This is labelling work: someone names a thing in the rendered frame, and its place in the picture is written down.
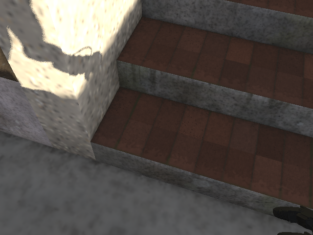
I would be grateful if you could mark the robot right hand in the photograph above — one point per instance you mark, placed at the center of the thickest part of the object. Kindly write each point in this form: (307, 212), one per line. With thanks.
(302, 216)

